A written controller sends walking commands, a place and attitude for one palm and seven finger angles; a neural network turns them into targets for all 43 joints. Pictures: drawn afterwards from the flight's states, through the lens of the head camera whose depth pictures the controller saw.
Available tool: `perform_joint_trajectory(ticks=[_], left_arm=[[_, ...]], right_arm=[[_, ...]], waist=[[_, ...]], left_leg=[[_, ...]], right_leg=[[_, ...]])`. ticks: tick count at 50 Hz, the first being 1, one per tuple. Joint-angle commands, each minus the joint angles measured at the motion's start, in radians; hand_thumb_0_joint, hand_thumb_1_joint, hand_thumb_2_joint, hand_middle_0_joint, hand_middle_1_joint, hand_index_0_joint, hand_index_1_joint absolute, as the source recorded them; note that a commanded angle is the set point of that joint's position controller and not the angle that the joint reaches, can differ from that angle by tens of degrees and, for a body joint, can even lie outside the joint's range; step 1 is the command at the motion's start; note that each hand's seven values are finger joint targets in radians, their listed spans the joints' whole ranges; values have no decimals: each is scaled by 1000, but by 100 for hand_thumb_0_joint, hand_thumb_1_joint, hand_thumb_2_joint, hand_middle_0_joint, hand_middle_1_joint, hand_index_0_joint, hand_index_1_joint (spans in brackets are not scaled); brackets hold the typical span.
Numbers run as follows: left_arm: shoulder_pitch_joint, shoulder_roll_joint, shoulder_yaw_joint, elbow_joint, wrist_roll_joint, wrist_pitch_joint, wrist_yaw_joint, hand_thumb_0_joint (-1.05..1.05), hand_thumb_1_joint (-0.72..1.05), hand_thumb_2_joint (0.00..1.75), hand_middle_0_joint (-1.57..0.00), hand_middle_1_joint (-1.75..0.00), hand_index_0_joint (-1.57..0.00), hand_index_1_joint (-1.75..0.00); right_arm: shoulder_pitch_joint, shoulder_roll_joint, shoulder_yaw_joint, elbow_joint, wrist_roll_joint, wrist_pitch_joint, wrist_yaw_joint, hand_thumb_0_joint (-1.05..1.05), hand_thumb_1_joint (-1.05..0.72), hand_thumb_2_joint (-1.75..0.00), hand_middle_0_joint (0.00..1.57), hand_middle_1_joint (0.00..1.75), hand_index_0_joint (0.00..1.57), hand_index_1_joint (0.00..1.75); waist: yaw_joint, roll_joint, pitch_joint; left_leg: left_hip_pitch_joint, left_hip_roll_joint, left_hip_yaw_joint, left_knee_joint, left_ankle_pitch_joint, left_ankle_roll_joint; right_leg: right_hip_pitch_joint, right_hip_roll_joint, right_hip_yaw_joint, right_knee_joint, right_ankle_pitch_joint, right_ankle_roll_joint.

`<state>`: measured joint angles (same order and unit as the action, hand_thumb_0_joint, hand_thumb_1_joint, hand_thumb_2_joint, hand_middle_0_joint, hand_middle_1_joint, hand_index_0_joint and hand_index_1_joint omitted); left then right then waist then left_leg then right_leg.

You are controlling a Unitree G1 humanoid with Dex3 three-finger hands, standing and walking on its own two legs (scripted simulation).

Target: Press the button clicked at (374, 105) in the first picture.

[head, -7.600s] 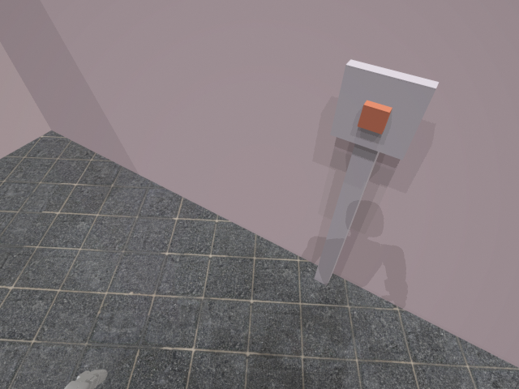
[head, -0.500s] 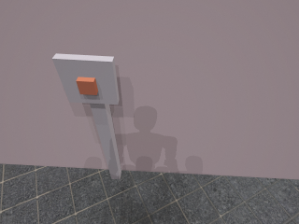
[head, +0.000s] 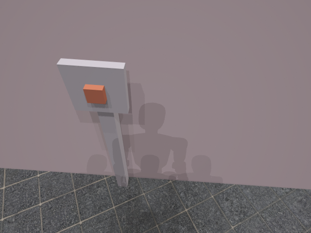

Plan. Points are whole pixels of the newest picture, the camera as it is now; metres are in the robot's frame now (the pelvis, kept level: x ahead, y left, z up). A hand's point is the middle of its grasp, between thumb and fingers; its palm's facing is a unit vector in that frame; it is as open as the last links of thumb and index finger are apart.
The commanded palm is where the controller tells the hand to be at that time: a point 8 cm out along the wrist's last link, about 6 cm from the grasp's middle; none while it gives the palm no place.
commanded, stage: look again from close up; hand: left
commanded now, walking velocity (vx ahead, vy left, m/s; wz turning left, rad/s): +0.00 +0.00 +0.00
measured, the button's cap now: (95, 93) +0.47 +0.22 +0.08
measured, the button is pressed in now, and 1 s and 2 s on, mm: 0 0 0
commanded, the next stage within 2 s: raise the hand and make a fist in 0.14 s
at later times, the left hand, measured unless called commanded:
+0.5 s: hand (103, 182) +0.23 +0.15 +0.03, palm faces +0.11 -0.99 -0.03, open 6.6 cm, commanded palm +0.12 +0.21 -0.04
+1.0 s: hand (105, 200) +0.20 +0.14 -0.01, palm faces -0.09 -1.00 -0.01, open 3.3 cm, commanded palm +0.15 +0.22 +0.00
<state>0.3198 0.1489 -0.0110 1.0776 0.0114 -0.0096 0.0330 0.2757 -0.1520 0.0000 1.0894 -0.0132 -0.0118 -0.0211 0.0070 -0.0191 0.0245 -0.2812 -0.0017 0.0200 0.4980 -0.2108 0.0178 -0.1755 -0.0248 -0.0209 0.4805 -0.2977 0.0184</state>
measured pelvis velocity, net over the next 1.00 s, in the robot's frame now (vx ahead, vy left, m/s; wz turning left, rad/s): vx -0.01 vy -0.04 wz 0.01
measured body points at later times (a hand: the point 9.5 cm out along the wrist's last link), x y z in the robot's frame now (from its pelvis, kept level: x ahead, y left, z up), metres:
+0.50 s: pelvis +0.00 -0.01 -0.03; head +0.00 -0.02 +0.42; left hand +0.22 +0.20 +0.03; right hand +0.16 -0.25 -0.11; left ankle +0.04 +0.11 -0.74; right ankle -0.02 -0.13 -0.74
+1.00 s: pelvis -0.01 -0.04 -0.07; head +0.02 -0.06 +0.38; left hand +0.20 +0.19 -0.01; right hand +0.16 -0.27 -0.16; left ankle +0.03 +0.11 -0.74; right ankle -0.03 -0.13 -0.74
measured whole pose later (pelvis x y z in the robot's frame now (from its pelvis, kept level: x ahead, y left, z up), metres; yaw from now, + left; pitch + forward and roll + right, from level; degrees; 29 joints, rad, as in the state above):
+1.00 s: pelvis -0.01 -0.04 -0.07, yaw +0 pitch +10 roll +0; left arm 0.40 0.25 0.19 -0.01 -0.33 -0.22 -0.38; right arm 0.23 -0.18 0.01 0.58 0.05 -0.15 -0.09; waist -0.02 0.04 -0.13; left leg -0.78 0.05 -0.03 1.02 -0.43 -0.04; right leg -0.68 0.01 -0.07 1.05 -0.55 -0.04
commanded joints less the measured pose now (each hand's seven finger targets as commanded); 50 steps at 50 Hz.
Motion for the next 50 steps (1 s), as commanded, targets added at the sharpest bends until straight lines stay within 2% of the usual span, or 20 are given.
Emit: perform_joint_trajectory(ticks=[1, 11, 12, 13, 14, 15, 16, 17, 19, 21, 23, 26, 29, 34, 37, 39, 41, 46, 48, 50], left_arm=[[67, 103, 18, -19, 5, -18, 8, 0, 90, 90, -20, -30, -20, -30], [51, 119, 20, -11, 5, -18, 9, 0, 90, 90, -20, -30, -20, -30], [92, 116, 19, 3, 20, -34, 46, 0, 90, 90, -20, -30, -20, -30], [-630, 322, 120, -1625, -191, -231, 46, 0, 90, 90, -23, -33, -23, -33], [-160, 239, 124, -1350, -113, -170, 87, 0, 90, 90, -25, -36, -25, -36], [-116, 140, 49, -1246, -130, -121, 132, 0, 90, 90, -28, -39, -28, -39], [170, -61, -58, -1031, -137, -34, 122, 0, 90, 90, -31, -42, -31, -42], [-2, -33, -49, -1246, -184, -70, 101, 0, 90, 90, -34, -45, -34, -45], [60, 19, 16, -1141, -159, -170, 65, 0, 90, 90, -39, -51, -39, -51], [317, -46, 36, -938, -169, -271, -18, 0, 90, 90, -45, -57, -45, -57], [439, -41, 73, -937, -203, -416, -146, 0, 90, 90, -50, -63, -50, -63], [473, 93, 208, -934, -232, -545, -314, 0, 90, 90, -58, -72, -58, -72], [350, 153, 265, -1131, -258, -501, -327, 0, 90, 90, -67, -81, -67, -81], [73, 196, 291, -1524, -281, -636, -215, 0, 90, 90, -81, -96, -81, -96], [-1, 164, 185, -1544, -283, -708, -264, 0, 90, 90, -89, -105, -89, -105], [-17, 161, 142, -1466, -299, -701, -339, 0, 90, 90, -94, -111, -94, -111], [15, 187, 160, -1319, -315, -608, -413, 0, 90, 90, -100, -117, -100, -117], [207, 278, 355, -1201, -371, -252, -448, 0, 90, 90, -113, -132, -113, -132], [209, 274, 421, -1285, -400, -215, -381, 0, 90, 90, -119, -138, -119, -138], [207, 253, 444, -1332, -409, -258, -309, 0, 90, 90, -124, -144, -124, -144]], right_arm=[[44, -115, -18, -31, 4, -22, -4, 0, -90, -90, 20, 30, 20, 30], [1, -130, -17, -23, 5, -21, -7, 0, -90, -90, 20, 30, 20, 30], [-50, -144, -15, -87, 11, -25, -1, 0, -90, -90, 20, 30, 20, 30], [-15, -287, -48, -439, 60, -164, -31, 0, -90, -90, 20, 30, 20, 30], [-102, -175, -4, -380, 51, -265, -67, 0, -90, -90, 20, 30, 20, 30], [-99, -179, -21, -317, 48, -287, -76, 0, -90, -90, 20, 30, 20, 30], [-69, -147, -20, -317, 66, -281, -57, 0, -90, -90, 20, 30, 20, 30], [-92, -190, -29, -415, 71, -286, -52, 0, -90, -90, 20, 30, 20, 30], [-109, -207, -49, -452, 42, -295, -56, 0, -90, -90, 20, 30, 20, 30], [-129, -198, -67, -497, 26, -279, -29, 0, -90, -90, 20, 30, 20, 30], [-172, -197, -92, -542, 14, -262, 2, 0, -90, -90, 20, 30, 20, 30], [-219, -211, -117, -635, 21, -238, 35, 0, -90, -90, 20, 30, 20, 30], [-245, -192, -106, -725, 34, -208, 14, 0, -90, -90, 20, 30, 20, 30], [-145, -147, -95, -707, 20, -212, -28, 0, -90, -90, 20, 30, 20, 30], [-117, -165, -81, -661, 21, -235, -46, 0, -90, -90, 20, 30, 20, 30], [-116, -184, -70, -642, 30, -262, -56, 0, -90, -90, 20, 30, 20, 30], [-120, -198, -61, -637, 47, -266, -68, 0, -90, -90, 20, 30, 20, 30], [-170, -187, -59, -719, 77, -219, -84, 0, -90, -90, 20, 30, 20, 30], [-183, -161, -59, -726, 71, -199, -88, 0, -90, -90, 20, 30, 20, 30], [-174, -142, -58, -708, 58, -197, -84, 0, -90, -90, 20, 30, 20, 30]], waist=[[-7, 34, 18], [-3, 25, 16], [12, 64, 47], [-109, 250, -454], [11, 358, -418], [-33, 262, -333], [-42, 175, -161], [-45, 135, -60], [-64, -70, 16], [-1, -231, -5], [46, -295, -61], [75, -119, -160], [84, 16, -274], [5, 172, -407], [-73, 137, -346], [-108, 103, -284], [-108, 15, -234], [35, -76, -351], [57, -104, -359], [61, -95, -322]], left_leg=[[55, 99, -106, -106, 124, 25], [96, 99, -89, -98, 218, 22], [72, 110, -64, 74, 348, -4], [382, 13, -40, -47, 329, 1], [437, 69, -40, -83, 409, -5], [281, 66, -48, -84, 283, -35], [184, 62, -73, -99, 147, -15], [73, 47, -90, -85, 20, -17], [-58, 18, -84, 7, -90, -9], [-170, 17, -60, 110, -20, -24], [-272, 12, -33, 215, 12, -34], [-335, -14, 11, 329, 39, -39], [-369, -28, 45, 383, -2, -18], [-322, 5, -8, 496, 12, 7], [-368, 18, -33, 563, -43, 17], [-413, 26, -43, 585, -90, 20], [-471, 26, -55, 576, -136, 20], [-447, -9, -45, 466, -86, 17], [-407, -5, -47, 434, -47, 9], [-380, 7, -55, 409, 0, 3]], right_leg=[[-49, -66, 65, -91, 102, -45], [-18, -75, 61, -104, 170, -37], [-65, -100, 113, -123, 375, -33], [-22, -9, -32, 3, 364, -50], [-85, 19, -51, 95, 137, -66], [-112, 21, -70, 99, 37, -50], [-189, 18, -80, 95, 0, -44], [-179, 8, -89, 67, 19, -39], [-284, 23, -96, 48, -35, -31], [-362, 44, -126, 139, -42, -33], [-414, 43, -115, 246, 16, -34], [-384, 19, -63, 348, 138, -46], [-385, 10, -16, 383, 106, -39], [-488, 27, 53, 409, 56, -35], [-594, 33, 78, 400, -12, -29], [-615, 27, 95, 372, -55, -19], [-591, 12, 133, 315, -101, 1], [-307, -51, 187, 234, -14, 48], [-265, -54, 163, 244, 94, 63], [-263, -35, 119, 273, 232, 58]])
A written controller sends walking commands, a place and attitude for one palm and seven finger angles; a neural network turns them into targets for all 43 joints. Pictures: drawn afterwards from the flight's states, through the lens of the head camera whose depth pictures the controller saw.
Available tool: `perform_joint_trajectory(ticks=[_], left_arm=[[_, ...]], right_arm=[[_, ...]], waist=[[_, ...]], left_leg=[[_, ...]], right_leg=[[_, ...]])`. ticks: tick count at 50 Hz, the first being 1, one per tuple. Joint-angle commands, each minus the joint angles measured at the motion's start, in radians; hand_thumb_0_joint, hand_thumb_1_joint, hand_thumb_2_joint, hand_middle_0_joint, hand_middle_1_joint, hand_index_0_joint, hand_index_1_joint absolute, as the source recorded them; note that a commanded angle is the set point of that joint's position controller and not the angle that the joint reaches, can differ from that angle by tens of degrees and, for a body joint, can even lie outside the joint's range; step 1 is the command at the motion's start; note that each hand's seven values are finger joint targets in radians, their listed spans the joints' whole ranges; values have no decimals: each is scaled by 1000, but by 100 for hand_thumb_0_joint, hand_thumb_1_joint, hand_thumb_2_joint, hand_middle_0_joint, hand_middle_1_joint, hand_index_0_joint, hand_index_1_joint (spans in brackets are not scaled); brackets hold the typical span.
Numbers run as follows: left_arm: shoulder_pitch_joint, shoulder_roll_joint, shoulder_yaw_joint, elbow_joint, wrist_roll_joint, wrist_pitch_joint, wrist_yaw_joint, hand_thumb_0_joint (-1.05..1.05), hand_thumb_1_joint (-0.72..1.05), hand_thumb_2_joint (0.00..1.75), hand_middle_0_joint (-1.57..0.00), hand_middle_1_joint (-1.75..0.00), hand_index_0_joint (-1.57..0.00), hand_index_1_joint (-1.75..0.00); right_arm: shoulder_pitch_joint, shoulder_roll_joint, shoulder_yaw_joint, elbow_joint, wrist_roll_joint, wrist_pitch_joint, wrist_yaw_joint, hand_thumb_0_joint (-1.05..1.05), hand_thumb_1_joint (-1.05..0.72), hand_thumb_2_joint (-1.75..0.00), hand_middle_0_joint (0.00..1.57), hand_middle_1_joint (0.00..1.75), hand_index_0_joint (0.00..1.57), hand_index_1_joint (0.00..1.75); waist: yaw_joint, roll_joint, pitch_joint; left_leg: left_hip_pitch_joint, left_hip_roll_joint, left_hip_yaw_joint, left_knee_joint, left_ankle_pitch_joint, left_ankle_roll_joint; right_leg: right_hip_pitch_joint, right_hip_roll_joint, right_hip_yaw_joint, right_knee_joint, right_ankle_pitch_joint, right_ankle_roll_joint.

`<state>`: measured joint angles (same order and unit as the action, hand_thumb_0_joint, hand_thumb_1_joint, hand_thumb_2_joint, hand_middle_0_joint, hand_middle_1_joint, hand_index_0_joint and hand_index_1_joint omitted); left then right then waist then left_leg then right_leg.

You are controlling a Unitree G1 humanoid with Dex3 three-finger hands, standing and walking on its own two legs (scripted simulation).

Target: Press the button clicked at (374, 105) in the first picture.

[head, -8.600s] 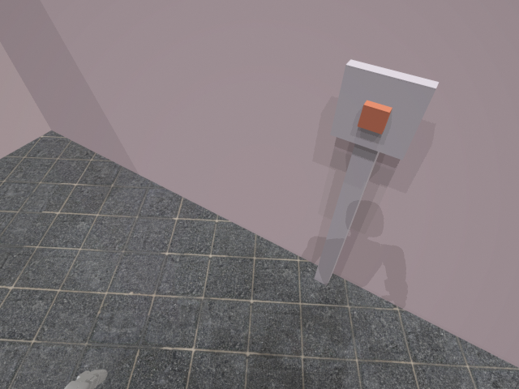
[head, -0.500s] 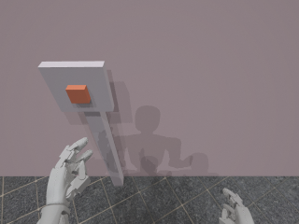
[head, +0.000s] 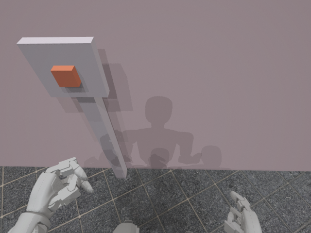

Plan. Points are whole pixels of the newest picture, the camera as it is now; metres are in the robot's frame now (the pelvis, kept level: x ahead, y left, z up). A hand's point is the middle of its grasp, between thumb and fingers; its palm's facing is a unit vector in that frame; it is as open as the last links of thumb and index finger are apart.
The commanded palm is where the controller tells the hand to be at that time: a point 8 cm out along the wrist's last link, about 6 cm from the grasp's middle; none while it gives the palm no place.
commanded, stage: raise the hand and make a fist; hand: left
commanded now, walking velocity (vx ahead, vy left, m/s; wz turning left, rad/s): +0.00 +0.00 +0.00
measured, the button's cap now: (67, 75) +0.49 +0.26 +0.15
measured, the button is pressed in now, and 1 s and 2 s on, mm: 0 0 0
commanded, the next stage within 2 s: aim a knuckle at the button in 1.24 s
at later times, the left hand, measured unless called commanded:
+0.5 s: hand (35, 173) +0.22 +0.25 +0.12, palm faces +0.06 -1.00 -0.06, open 3.1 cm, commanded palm +0.19 +0.30 +0.12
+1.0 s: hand (35, 160) +0.24 +0.25 +0.14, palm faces +0.00 -1.00 -0.05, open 3.1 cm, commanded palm +0.21 +0.30 +0.15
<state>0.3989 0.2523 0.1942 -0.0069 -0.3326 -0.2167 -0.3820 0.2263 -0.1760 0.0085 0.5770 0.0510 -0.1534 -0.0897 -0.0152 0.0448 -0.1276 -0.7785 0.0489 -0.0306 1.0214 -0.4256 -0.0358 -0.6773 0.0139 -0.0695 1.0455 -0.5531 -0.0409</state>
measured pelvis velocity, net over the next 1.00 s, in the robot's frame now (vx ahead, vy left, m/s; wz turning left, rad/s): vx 0.01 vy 0.04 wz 0.00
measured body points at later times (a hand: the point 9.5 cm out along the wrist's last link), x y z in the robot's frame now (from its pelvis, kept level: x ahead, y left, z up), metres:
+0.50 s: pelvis +0.01 +0.05 +0.03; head +0.02 +0.05 +0.48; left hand +0.21 +0.30 +0.12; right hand +0.20 -0.18 -0.03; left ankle +0.05 +0.15 -0.67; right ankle -0.02 -0.09 -0.67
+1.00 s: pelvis +0.01 +0.04 +0.04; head +0.01 +0.03 +0.49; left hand +0.23 +0.30 +0.14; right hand +0.18 -0.19 -0.03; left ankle +0.05 +0.15 -0.67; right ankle -0.02 -0.09 -0.67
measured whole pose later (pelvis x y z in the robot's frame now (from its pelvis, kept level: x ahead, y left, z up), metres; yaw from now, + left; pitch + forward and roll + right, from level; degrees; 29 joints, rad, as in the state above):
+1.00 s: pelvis +0.01 +0.04 +0.04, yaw +0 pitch +3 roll -1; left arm 0.31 0.30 0.24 -0.10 -0.32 -0.07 -0.29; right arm 0.27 -0.25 0.04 0.58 0.05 -0.21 -0.08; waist 0.00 0.05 -0.09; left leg -0.48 0.02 -0.01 0.76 -0.33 0.01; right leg -0.35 -0.01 -0.05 0.71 -0.41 0.01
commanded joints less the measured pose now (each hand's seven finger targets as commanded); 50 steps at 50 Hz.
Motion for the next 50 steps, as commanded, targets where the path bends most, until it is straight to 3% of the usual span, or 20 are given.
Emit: perform_joint_trajectory(ticks=[1, 3, 6, 10, 12, 15, 17, 19, 20, 24, 25, 27, 30, 33, 35, 39, 40, 43, 45, 50], left_arm=[[115, 142, 234, -288, -54, -91, 133, 0, 90, 90, -127, -147, -127, -147], [125, 116, 190, -297, -16, -169, 159, 0, 90, 90, -130, -150, -130, -150], [55, 78, 70, -270, 24, -249, 129, 0, 90, 90, -130, -150, -130, -150], [25, 79, 12, -254, 10, -241, 53, 0, 90, 90, -130, -150, -130, -150], [9, 123, 57, -300, 1, -221, 55, 0, 90, 90, -130, -150, -130, -150], [-6, 184, 140, -359, 3, -193, 110, 0, 90, 90, -130, -150, -130, -150], [16, 142, 123, -379, 10, -180, 151, 0, 90, 90, -130, -150, -130, -150], [14, 117, 103, -389, 14, -158, 175, 0, 90, 90, -130, -150, -130, -150], [8, 115, 98, -375, 18, -139, 178, 0, 90, 90, -130, -150, -130, -150], [-14, 90, 28, -329, 46, -52, 154, 0, 90, 90, -130, -150, -130, -150], [-25, 91, 26, -303, 46, -27, 144, 0, 90, 90, -130, -150, -130, -150], [-63, 123, 46, -345, 43, -5, 131, 0, 90, 90, -130, -150, -130, -150], [-129, 171, 92, -395, 40, -3, 139, 0, 90, 90, -130, -150, -130, -150], [-171, 179, 120, -435, 29, -29, 151, 0, 90, 90, -130, -150, -130, -150], [-196, 179, 123, -411, 23, -31, 153, 0, 90, 90, -130, -150, -130, -150], [-212, 169, 103, -349, 19, 10, 119, 0, 90, 90, -130, -150, -130, -150], [-204, 166, 98, -311, 17, 33, 109, 0, 90, 90, -130, -150, -130, -150], [-209, 179, 109, -294, 4, 77, 84, 0, 90, 90, -130, -150, -130, -150], [-177, 184, 129, -270, -4, 92, 83, 0, 90, 90, -130, -150, -130, -150], [-217, 208, 162, -318, -7, 52, 115, 0, 90, 90, -130, -150, -130, -150]], right_arm=[[-103, -118, -70, -186, -11, -60, -9, 0, -90, -90, 20, 30, 20, 30], [-73, -118, -77, -169, -19, -67, 2, 0, -90, -90, 20, 30, 20, 30], [-51, -145, -75, -147, -21, -88, 12, 0, -90, -90, 20, 30, 20, 30], [-42, -183, -72, -149, -6, -127, 4, 0, -90, -90, 20, 30, 20, 30], [-48, -188, -72, -156, -2, -140, -1, 0, -90, -90, 20, 30, 20, 30], [-59, -181, -67, -156, -5, -140, -6, 0, -90, -90, 20, 30, 20, 30], [-66, -165, -59, -165, -4, -133, -1, 0, -90, -90, 20, 30, 20, 30], [-69, -165, -53, -170, -6, -126, 6, 0, -90, -90, 20, 30, 20, 30], [-71, -167, -49, -174, -8, -119, 9, 0, -90, -90, 20, 30, 20, 30], [-63, -179, -40, -190, -3, -103, 16, 0, -90, -90, 20, 30, 20, 30], [-66, -180, -36, -190, -3, -99, 15, 0, -90, -90, 20, 30, 20, 30], [-62, -185, -33, -201, -1, -99, 13, 0, -90, -90, 20, 30, 20, 30], [-65, -184, -22, -199, -6, -102, 7, 0, -90, -90, 20, 30, 20, 30], [-64, -176, -13, -194, -8, -108, 8, 0, -90, -90, 20, 30, 20, 30], [-63, -179, -8, -180, -9, -110, 8, 0, -90, -90, 20, 30, 20, 30], [-65, -188, -8, -169, 0, -115, 7, 0, -90, -90, 20, 30, 20, 30], [-68, -193, -8, -167, 2, -115, 7, 0, -90, -90, 20, 30, 20, 30], [-76, -197, -10, -171, 7, -118, 0, 0, -90, -90, 20, 30, 20, 30], [-80, -197, -12, -173, 5, -118, 3, 0, -90, -90, 20, 30, 20, 30], [-83, -192, -12, -170, -2, -123, 6, 0, -90, -90, 20, 30, 20, 30]], waist=[[78, -131, -166], [61, -89, -134], [-5, -55, -71], [-23, -34, -93], [4, 2, -157], [33, 14, -189], [39, 52, -163], [34, 67, -137], [35, 45, -127], [13, 43, -56], [11, 11, -33], [17, 24, -66], [21, 26, -78], [27, 61, -109], [21, 40, -92], [20, 78, -81], [18, 31, -60], [30, 35, -66], [38, -22, -63], [39, -7, -41]], left_leg=[[143, -42, 0, -131, 247, 55], [173, -42, 12, -150, 277, 55], [196, -39, 11, -146, 232, 64], [235, -38, 3, -170, 165, 73], [277, -40, 0, -202, 160, 73], [320, -34, -10, -244, 176, 68], [351, -28, -18, -271, 195, 60], [367, -24, -24, -283, 207, 56], [360, -24, -30, -291, 214, 56], [362, -18, -37, -320, 180, 53], [353, -19, -40, -326, 178, 56], [380, -22, -37, -332, 196, 56], [411, -19, -49, -346, 212, 53], [456, -19, -53, -360, 237, 45], [450, -20, -53, -364, 223, 46], [466, -25, -47, -383, 216, 46], [449, -26, -45, -383, 204, 52], [460, -33, -31, -398, 210, 55], [448, -36, -27, -397, 233, 58], [447, -41, -11, -396, 227, 58]], right_leg=[[227, -62, 136, -272, 540, 102], [172, -38, 90, -250, 531, 83], [74, -26, 78, -266, 418, 77], [45, -8, 62, -306, 225, 49], [77, -8, 49, -310, 201, 39], [116, 3, 13, -298, 216, 30], [114, 7, -15, -285, 240, 24], [111, 10, -24, -288, 258, 24], [128, 12, -28, -291, 267, 22], [112, 11, -31, -322, 260, 29], [127, 13, -30, -334, 265, 27], [148, 11, -27, -344, 282, 28], [169, 15, -27, -352, 286, 24], [180, 16, -31, -356, 290, 20], [192, 20, -30, -367, 285, 20], [207, 13, -26, -396, 293, 22], [213, 16, -22, -410, 290, 23], [241, 11, -19, -432, 305, 26], [261, 14, -19, -441, 330, 28], [261, 12, -6, -453, 318, 30]])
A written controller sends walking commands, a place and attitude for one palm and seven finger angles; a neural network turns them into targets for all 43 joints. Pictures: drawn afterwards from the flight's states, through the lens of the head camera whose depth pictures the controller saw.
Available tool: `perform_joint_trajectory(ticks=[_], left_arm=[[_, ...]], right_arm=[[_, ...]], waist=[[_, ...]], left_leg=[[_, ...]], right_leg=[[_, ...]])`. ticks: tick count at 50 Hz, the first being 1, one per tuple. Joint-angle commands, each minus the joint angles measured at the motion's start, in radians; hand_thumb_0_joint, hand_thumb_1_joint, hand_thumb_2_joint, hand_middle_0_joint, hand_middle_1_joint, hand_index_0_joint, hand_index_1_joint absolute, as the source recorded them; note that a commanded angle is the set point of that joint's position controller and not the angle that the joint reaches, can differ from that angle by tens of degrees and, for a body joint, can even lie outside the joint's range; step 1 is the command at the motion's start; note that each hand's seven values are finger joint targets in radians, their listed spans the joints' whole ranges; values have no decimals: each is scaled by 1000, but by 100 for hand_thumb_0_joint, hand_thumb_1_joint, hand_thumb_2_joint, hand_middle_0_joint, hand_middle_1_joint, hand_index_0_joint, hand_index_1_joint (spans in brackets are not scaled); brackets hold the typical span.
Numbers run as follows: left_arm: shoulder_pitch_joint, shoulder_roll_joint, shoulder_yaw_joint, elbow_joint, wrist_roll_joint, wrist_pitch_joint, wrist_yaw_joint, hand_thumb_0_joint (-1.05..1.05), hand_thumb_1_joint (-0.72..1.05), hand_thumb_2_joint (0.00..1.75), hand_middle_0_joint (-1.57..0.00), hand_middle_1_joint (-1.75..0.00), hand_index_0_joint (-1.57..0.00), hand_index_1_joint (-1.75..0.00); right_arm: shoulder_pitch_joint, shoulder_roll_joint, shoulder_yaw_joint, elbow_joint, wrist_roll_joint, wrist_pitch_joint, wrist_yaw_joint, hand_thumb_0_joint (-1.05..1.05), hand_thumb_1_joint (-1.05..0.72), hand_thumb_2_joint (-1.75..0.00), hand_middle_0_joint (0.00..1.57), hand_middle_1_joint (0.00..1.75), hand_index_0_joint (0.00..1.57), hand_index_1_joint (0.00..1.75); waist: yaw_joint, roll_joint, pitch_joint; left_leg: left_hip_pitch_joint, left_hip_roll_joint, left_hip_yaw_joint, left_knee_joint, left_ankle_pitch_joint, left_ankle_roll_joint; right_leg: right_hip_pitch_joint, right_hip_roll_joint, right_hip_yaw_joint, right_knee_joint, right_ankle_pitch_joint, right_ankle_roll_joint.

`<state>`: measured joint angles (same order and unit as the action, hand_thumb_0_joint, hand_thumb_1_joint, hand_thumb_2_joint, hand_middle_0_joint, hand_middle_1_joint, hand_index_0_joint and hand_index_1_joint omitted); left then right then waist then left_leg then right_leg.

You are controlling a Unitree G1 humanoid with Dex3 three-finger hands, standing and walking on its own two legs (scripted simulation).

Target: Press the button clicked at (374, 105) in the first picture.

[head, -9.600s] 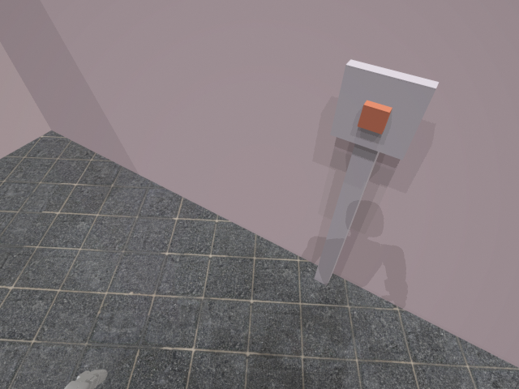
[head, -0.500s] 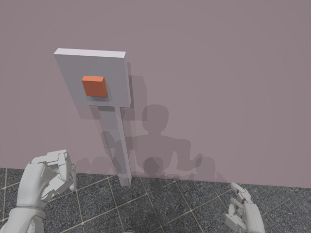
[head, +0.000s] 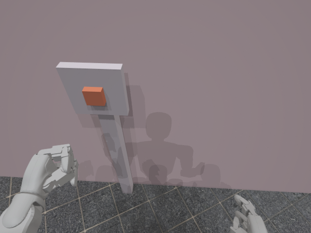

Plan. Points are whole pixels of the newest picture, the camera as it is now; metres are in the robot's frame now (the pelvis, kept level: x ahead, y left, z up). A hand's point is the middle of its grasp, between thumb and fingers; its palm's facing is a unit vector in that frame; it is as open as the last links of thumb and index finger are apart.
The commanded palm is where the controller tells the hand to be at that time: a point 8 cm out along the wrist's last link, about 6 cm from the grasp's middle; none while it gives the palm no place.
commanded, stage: raise the hand and make a fist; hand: left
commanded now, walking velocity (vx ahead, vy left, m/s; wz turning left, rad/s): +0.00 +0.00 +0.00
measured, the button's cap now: (94, 95) +0.48 +0.22 +0.11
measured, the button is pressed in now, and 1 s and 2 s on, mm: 0 0 0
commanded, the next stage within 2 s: aim a knuckle at the button in 0.24 s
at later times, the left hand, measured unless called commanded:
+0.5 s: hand (79, 168) +0.24 +0.19 +0.10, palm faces +0.06 -1.00 -0.06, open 3.1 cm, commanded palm +0.22 +0.24 +0.10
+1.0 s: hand (90, 149) +0.30 +0.19 +0.08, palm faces +0.02 -1.00 -0.03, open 3.1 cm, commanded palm +0.28 +0.24 +0.09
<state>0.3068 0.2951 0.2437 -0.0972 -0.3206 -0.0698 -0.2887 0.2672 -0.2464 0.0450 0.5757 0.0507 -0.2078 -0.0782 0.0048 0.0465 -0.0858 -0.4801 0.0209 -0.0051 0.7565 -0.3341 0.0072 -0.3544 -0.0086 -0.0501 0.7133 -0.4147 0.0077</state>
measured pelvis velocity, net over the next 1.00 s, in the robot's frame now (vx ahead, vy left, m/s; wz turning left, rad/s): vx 0.01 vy -0.01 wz -0.01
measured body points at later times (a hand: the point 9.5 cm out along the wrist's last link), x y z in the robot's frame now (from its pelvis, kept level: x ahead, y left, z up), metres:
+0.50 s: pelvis +0.00 -0.03 +0.00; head +0.01 -0.05 +0.45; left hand +0.23 +0.24 +0.11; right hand +0.18 -0.26 -0.08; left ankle +0.03 +0.11 -0.71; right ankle -0.03 -0.13 -0.71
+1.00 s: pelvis +0.01 -0.01 +0.00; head +0.03 -0.03 +0.45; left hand +0.29 +0.24 +0.09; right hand +0.17 -0.26 -0.09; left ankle +0.03 +0.11 -0.71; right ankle -0.03 -0.13 -0.71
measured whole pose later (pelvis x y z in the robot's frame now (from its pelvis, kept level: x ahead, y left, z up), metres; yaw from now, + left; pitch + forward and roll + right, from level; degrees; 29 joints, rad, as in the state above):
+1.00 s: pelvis +0.01 -0.01 +0.00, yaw -1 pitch +5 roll +0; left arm 0.05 0.27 0.24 0.19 -0.28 -0.19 -0.26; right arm 0.25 -0.25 0.02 0.61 0.05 -0.17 -0.08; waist 0.00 0.04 -0.06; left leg -0.49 0.03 0.01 0.74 -0.34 -0.01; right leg -0.39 0.00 -0.04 0.73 -0.43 -0.01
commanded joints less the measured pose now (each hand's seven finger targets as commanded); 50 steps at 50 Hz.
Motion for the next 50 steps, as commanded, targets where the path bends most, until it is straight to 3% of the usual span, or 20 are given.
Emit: perform_joint_trajectory(ticks=[1, 5, 9, 14, 15, 18, 20, 23, 27, 30, 31, 33, 35, 36, 38, 40, 44, 45, 48, 50], left_arm=[[-134, 156, 107, -242, -16, -111, 27, 0, 90, 90, -130, -150, -130, -150], [-137, 148, 91, -240, -5, -156, 38, 0, 90, 90, -130, -150, -130, -150], [-115, 129, 67, -188, -6, -148, 12, 0, 90, 90, -130, -150, -130, -150], [-127, 152, 91, -187, -17, -144, -2, 0, 90, 90, -130, -150, -130, -150], [-135, 160, 101, -188, -22, -149, 1, 0, 90, 90, -130, -150, -130, -150], [-150, 150, 107, -179, -27, -168, 4, 0, 90, 90, -130, -150, -130, -150], [-160, 171, 133, -128, -31, -176, 1, 0, 90, 90, -130, -150, -130, -150], [-238, 170, 117, -60, -24, -174, -21, 0, 90, 90, -130, -150, -130, -150], [-303, 162, 90, -27, -24, -168, -50, 0, 90, 90, -130, -150, -130, -150], [-370, 173, 87, -11, -22, -171, -50, 0, 90, 90, -130, -150, -130, -150], [-387, 167, 82, -15, -18, -177, -47, 0, 90, 90, -130, -150, -130, -150], [-369, 169, 97, -8, -15, -183, -32, 0, 90, 90, -130, -150, -130, -150], [-317, 206, 146, 36, -14, -181, -14, 0, 90, 90, -130, -150, -130, -150], [-335, 196, 140, 46, -10, -179, -9, 0, 90, 90, -130, -150, -130, -150], [-354, 168, 116, 43, -2, -176, 0, 0, 90, 90, -130, -150, -130, -150], [-356, 156, 99, 39, 7, -174, 9, 0, 90, 90, -130, -150, -130, -150], [-397, 153, 88, 28, 17, -179, 22, 0, 90, 90, -130, -150, -130, -150], [-416, 148, 76, 38, 19, -183, 25, 0, 90, 90, -130, -150, -130, -150], [-534, 150, 65, 78, 30, -194, 34, 0, 90, 90, -130, -150, -130, -150], [-596, 158, 62, 108, 34, -202, 40, 0, 90, 90, -130, -150, -130, -150]], right_arm=[[-122, -119, -51, -170, -1, -70, -4, 0, -90, -90, 20, 30, 20, 30], [-112, -119, -55, -155, -3, -79, 0, 0, -90, -90, 20, 30, 20, 30], [-112, -121, -57, -149, 4, -83, -4, 0, -90, -90, 20, 30, 20, 30], [-122, -119, -59, -152, 4, -86, -12, 0, -90, -90, 20, 30, 20, 30], [-122, -120, -58, -149, 3, -86, -12, 0, -90, -90, 20, 30, 20, 30], [-120, -115, -57, -144, 2, -90, -13, 0, -90, -90, 20, 30, 20, 30], [-112, -121, -59, -131, -1, -84, -15, 0, -90, -90, 20, 30, 20, 30], [-114, -123, -58, -120, 5, -75, -20, 0, -90, -90, 20, 30, 20, 30], [-110, -128, -61, -117, 8, -76, -28, 0, -90, -90, 20, 30, 20, 30], [-105, -131, -61, -113, 6, -75, -31, 0, -90, -90, 20, 30, 20, 30], [-107, -129, -63, -114, 6, -75, -30, 0, -90, -90, 20, 30, 20, 30], [-105, -126, -64, -117, 3, -72, -27, 0, -90, -90, 20, 30, 20, 30], [-101, -129, -66, -115, -1, -62, -22, 0, -90, -90, 20, 30, 20, 30], [-102, -129, -67, -118, -1, -53, -20, 0, -90, -90, 20, 30, 20, 30], [-106, -124, -69, -124, 2, -43, -14, 0, -90, -90, 20, 30, 20, 30], [-105, -124, -70, -131, 0, -36, -7, 0, -90, -90, 20, 30, 20, 30], [-93, -127, -74, -130, -2, -21, -5, 0, -90, -90, 20, 30, 20, 30], [-92, -128, -73, -127, -2, -18, -5, 0, -90, -90, 20, 30, 20, 30], [-89, -132, -72, -109, -3, -8, -11, 0, -90, -90, 20, 30, 20, 30], [-85, -134, -71, -98, -4, -2, -13, 0, -90, -90, 20, 30, 20, 30]], waist=[[15, 4, -90], [3, 4, -95], [0, 16, -77], [6, -19, -87], [3, -56, -84], [5, -33, -96], [1, -91, -82], [-12, -42, -58], [-13, -23, -105], [-17, -63, -133], [-13, -28, -142], [0, -15, -168], [17, -56, -166], [10, -73, -168], [12, -20, -161], [12, -21, -162], [-3, -7, -185], [-13, -40, -160], [-31, -13, -146], [-39, -39, -143]], left_leg=[[158, -15, -32, -130, 133, 15], [157, -18, -21, -115, 135, 19], [151, -22, -11, -110, 124, 19], [151, -25, -5, -104, 139, 23], [137, -24, -8, -99, 141, 24], [154, -28, -3, -95, 161, 24], [132, -26, -4, -85, 165, 24], [129, -30, 4, -81, 155, 22], [156, -30, 2, -78, 174, 26], [162, -27, -4, -77, 198, 29], [178, -29, -1, -80, 208, 28], [195, -30, 1, -88, 232, 26], [172, -27, 0, -86, 252, 26], [167, -28, 4, -90, 252, 25], [182, -30, 11, -94, 266, 22], [182, -26, 9, -93, 276, 22], [200, -23, 10, -92, 287, 19], [186, -20, 6, -90, 272, 22], [183, -20, 0, -93, 222, 18], [177, -17, -5, -91, 202, 21]], right_leg=[[-67, 32, -22, -121, 173, -18], [-65, 28, -7, -127, 181, -14], [-68, 19, 7, -143, 185, -8], [-48, 10, 28, -157, 210, 1], [-39, 10, 35, -160, 214, 5], [-38, 4, 39, -152, 260, 9], [-37, 5, 48, -152, 282, 16], [-55, -4, 61, -157, 274, 17], [-46, -3, 60, -151, 296, 14], [-37, 3, 52, -138, 329, 16], [-38, 2, 48, -131, 340, 12], [-28, 5, 31, -116, 364, 6], [-6, 6, 32, -111, 397, 7], [-9, 5, 30, -108, 404, 9], [-22, 9, 20, -99, 413, 2], [-22, 13, 14, -95, 408, -2], [-38, 19, 6, -86, 410, -4], [-49, 22, 7, -91, 391, -4], [-87, 22, 7, -90, 327, -6], [-99, 24, 9, -94, 295, -7]])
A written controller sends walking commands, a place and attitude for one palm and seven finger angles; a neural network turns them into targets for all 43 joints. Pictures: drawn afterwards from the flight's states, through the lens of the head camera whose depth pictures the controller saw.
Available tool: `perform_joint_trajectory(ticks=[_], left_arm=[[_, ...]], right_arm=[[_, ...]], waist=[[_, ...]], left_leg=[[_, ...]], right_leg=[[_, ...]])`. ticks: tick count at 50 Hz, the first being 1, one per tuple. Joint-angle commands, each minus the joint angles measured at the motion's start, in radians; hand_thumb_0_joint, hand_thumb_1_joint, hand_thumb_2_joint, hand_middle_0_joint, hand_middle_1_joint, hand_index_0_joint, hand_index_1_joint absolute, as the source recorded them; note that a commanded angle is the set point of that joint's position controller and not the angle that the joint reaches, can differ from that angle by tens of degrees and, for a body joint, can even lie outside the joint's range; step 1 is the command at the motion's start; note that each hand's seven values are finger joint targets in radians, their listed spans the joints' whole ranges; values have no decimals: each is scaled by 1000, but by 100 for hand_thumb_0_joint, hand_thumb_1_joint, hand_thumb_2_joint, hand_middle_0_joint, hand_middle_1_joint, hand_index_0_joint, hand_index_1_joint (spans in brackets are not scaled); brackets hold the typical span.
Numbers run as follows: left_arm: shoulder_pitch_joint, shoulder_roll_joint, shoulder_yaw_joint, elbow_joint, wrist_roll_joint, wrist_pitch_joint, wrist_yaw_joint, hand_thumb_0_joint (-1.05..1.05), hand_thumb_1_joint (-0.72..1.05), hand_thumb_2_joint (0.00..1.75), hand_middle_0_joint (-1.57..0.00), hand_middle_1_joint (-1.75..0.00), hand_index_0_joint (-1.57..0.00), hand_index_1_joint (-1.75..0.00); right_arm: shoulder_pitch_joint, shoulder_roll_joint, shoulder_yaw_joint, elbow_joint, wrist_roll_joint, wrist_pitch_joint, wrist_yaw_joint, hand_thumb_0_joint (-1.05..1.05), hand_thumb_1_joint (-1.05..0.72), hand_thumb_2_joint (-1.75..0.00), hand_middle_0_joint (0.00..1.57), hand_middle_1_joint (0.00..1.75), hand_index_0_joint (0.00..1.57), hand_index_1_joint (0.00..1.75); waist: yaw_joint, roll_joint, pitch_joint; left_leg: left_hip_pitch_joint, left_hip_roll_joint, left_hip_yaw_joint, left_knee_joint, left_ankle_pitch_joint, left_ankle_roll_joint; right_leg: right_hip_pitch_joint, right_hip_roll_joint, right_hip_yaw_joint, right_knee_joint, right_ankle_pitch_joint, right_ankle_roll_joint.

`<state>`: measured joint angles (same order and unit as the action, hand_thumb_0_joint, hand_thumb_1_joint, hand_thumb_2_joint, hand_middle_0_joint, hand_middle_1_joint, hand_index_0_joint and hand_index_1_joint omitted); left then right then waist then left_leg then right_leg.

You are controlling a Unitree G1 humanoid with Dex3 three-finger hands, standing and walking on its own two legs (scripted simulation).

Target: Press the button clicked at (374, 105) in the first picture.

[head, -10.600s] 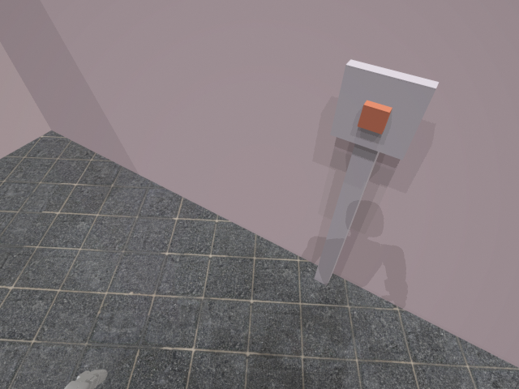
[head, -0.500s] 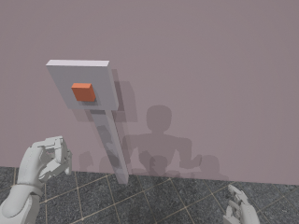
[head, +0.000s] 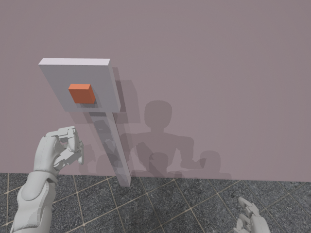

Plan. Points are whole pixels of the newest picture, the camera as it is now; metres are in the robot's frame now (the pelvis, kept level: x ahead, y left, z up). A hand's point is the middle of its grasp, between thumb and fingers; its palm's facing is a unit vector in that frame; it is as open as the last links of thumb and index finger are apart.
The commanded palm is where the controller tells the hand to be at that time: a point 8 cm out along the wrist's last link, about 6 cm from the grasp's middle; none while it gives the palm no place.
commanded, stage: aim a knuckle at the button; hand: left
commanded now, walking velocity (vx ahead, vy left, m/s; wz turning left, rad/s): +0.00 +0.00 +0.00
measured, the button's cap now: (82, 93) +0.46 +0.24 +0.11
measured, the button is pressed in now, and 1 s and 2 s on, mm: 0 0 0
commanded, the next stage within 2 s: press the button with the knuckle in 1.66 s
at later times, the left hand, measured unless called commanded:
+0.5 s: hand (88, 130) +0.35 +0.20 +0.08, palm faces +0.03 -1.00 -0.03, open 3.1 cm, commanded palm +0.33 +0.25 +0.08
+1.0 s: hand (86, 132) +0.35 +0.21 +0.07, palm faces +0.03 -1.00 +0.00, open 3.1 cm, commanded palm +0.33 +0.26 +0.08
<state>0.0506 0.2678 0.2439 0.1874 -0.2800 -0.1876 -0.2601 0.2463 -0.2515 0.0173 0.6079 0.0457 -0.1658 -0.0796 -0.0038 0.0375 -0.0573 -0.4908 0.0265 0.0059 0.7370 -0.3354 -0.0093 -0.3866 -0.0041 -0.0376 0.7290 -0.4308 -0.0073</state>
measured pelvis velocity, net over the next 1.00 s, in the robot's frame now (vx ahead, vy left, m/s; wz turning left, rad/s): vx -0.01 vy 0.00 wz -0.01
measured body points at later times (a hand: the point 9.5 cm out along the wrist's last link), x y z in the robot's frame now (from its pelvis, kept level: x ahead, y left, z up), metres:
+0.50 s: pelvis -0.01 +0.01 +0.00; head +0.03 +0.00 +0.44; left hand +0.34 +0.25 +0.08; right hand +0.11 -0.25 -0.11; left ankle +0.02 +0.13 -0.71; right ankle -0.04 -0.11 -0.71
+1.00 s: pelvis -0.01 +0.00 -0.01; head +0.03 +0.00 +0.44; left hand +0.35 +0.26 +0.07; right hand +0.11 -0.26 -0.11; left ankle +0.02 +0.13 -0.71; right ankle -0.04 -0.11 -0.71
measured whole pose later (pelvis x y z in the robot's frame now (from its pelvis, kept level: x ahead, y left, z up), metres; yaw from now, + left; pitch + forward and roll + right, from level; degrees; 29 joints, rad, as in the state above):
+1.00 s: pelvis -0.01 +0.00 -0.01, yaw -1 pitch +8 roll -1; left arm -0.28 0.32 0.29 0.57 -0.25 -0.25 -0.27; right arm 0.29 -0.26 0.01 0.61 0.05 -0.02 -0.06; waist -0.03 0.03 -0.07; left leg -0.58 0.04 0.01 0.79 -0.34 -0.01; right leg -0.48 0.01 -0.03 0.77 -0.43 -0.01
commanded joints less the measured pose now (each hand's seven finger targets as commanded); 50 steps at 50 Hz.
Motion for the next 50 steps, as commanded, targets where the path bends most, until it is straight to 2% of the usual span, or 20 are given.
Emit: perform_joint_trajectory(ticks=[1, 4, 6, 9, 10, 13, 15, 19, 21, 23, 25, 29, 31, 34, 37, 38, 41, 43, 45, 50], left_arm=[[-354, 189, 64, -162, -2, -85, 11, 0, 90, 90, -130, -150, -130, -150], [-405, 196, 62, -128, 9, -89, 16, 0, 90, 90, -130, -150, -130, -150], [-398, 183, 52, -97, 11, -86, 17, 0, 90, 90, -130, -150, -130, -150], [-443, 178, 44, -47, 14, -80, 22, 0, 90, 90, -130, -150, -130, -150], [-442, 196, 63, -13, 16, -78, 27, 0, 90, 90, -130, -150, -130, -150], [-483, 211, 80, 32, 21, -74, 36, 0, 90, 90, -130, -150, -130, -150], [-507, 222, 84, 55, 29, -80, 43, 0, 90, 90, -130, -150, -130, -150], [-608, 215, 65, 49, 41, -116, 46, 0, 90, 90, -130, -150, -130, -150], [-632, 204, 48, 45, 45, -138, 49, 0, 90, 90, -130, -150, -130, -150], [-669, 196, 33, 63, 46, -149, 48, 0, 90, 90, -130, -150, -130, -150], [-686, 187, 21, 111, 52, -148, 51, 0, 90, 90, -130, -150, -130, -150], [-688, 252, 85, 228, 52, -125, 52, 0, 90, 90, -130, -150, -130, -150], [-651, 275, 112, 207, 55, -129, 53, 0, 90, 90, -130, -150, -130, -150], [-652, 282, 123, 160, 47, -144, 46, 0, 90, 90, -130, -150, -130, -150], [-632, 293, 140, 147, 34, -164, 36, 0, 90, 90, -130, -150, -130, -150], [-620, 263, 115, 143, 32, -164, 28, 0, 90, 90, -130, -150, -130, -150], [-584, 247, 101, 154, 24, -153, 8, 0, 90, 90, -130, -150, -130, -150], [-595, 254, 104, 178, 18, -137, -5, 0, 90, 90, -130, -150, -130, -150], [-618, 218, 68, 175, 10, -128, -15, 0, 90, 90, -130, -150, -130, -150], [-710, 273, 97, 139, 19, -146, -5, 0, 90, 90, -130, -150, -130, -150]], right_arm=[[-65, -130, -45, -129, 1, -42, -14, 0, -90, -90, 20, 30, 20, 30], [-60, -128, -45, -122, 1, -33, -14, 0, -90, -90, 20, 30, 20, 30], [-51, -129, -46, -122, -1, -25, -11, 0, -90, -90, 20, 30, 20, 30], [-50, -129, -42, -122, 0, -11, -5, 0, -90, -90, 20, 30, 20, 30], [-39, -135, -45, -116, -1, -5, -4, 0, -90, -90, 20, 30, 20, 30], [-38, -136, -46, -122, -1, 13, 0, 0, -90, -90, 20, 30, 20, 30], [-27, -139, -46, -122, -1, 25, 3, 0, -90, -90, 20, 30, 20, 30], [-13, -135, -49, -120, -5, 38, 6, 0, -90, -90, 20, 30, 20, 30], [-4, -136, -53, -116, -5, 41, 8, 0, -90, -90, 20, 30, 20, 30], [2, -138, -53, -107, -4, 45, 9, 0, -90, -90, 20, 30, 20, 30], [12, -142, -54, -99, -5, 52, 10, 0, -90, -90, 20, 30, 20, 30], [24, -152, -55, -95, -3, 75, 9, 0, -90, -90, 20, 30, 20, 30], [22, -149, -55, -113, -4, 84, 12, 0, -90, -90, 20, 30, 20, 30], [24, -143, -56, -126, -6, 91, 14, 0, -90, -90, 20, 30, 20, 30], [28, -143, -59, -129, -3, 94, 15, 0, -90, -90, 20, 30, 20, 30], [24, -140, -59, -133, -2, 94, 16, 0, -90, -90, 20, 30, 20, 30], [24, -141, -59, -133, 2, 95, 16, 0, -90, -90, 20, 30, 20, 30], [27, -146, -60, -127, 6, 98, 11, 0, -90, -90, 20, 30, 20, 30], [26, -145, -59, -129, 7, 97, 10, 0, -90, -90, 20, 30, 20, 30], [22, -148, -56, -123, 3, 94, 1, 0, -90, -90, 20, 30, 20, 30]], waist=[[-27, -11, -193], [-22, 27, -241], [-17, 18, -266], [-20, 17, -248], [-22, -46, -245], [-13, -14, -229], [-20, -36, -231], [-31, 22, -270], [-40, 11, -298], [-47, 42, -290], [-54, 23, -274], [-41, -38, -255], [-17, -9, -304], [-14, 19, -346], [-19, -21, -327], [-25, 1, -319], [-29, 1, -293], [-39, -11, -255], [-51, -49, -248], [-50, 4, -278]], left_leg=[[195, -24, -16, -74, 197, 36], [225, -22, -22, -70, 226, 32], [225, -21, -21, -66, 243, 32], [208, -23, -23, -67, 234, 29], [189, -18, -30, -67, 233, 31], [169, -23, -22, -69, 213, 28], [160, -21, -24, -64, 212, 32], [188, -20, -22, -50, 225, 29], [203, -17, -25, -43, 238, 31], [210, -15, -32, -41, 229, 28], [193, -15, -37, -39, 214, 29], [127, -22, -24, -40, 175, 33], [141, -22, -18, -39, 217, 34], [157, -23, -6, -28, 260, 34], [144, -20, -5, -29, 258, 39], [153, -21, 1, -28, 261, 40], [144, -23, 2, -27, 249, 42], [130, -22, 0, -29, 218, 42], [123, -24, -4, -26, 200, 47], [146, -24, -14, -17, 195, 45]], right_leg=[[-66, 17, -2, -108, 298, 6], [-60, 17, -5, -96, 313, -2], [-50, 17, -6, -91, 331, -1], [-59, 19, -9, -88, 331, -3], [-51, 22, -14, -87, 326, -2], [-63, 19, -8, -85, 315, -3], [-65, 22, -7, -86, 309, -3], [-80, 24, -2, -72, 316, -7], [-85, 27, -2, -67, 322, -6], [-110, 30, -4, -64, 304, -9], [-121, 30, -6, -65, 286, -10], [-102, 24, 5, -73, 287, -4], [-67, 22, 8, -61, 325, -8], [-39, 25, 14, -54, 383, -6], [-30, 32, 15, -58, 398, -3], [-39, 32, 16, -61, 407, -2], [-48, 31, 17, -68, 404, -1], [-75, 33, 16, -78, 374, 1], [-81, 32, 15, -83, 357, 3], [-95, 30, 21, -73, 324, -2]])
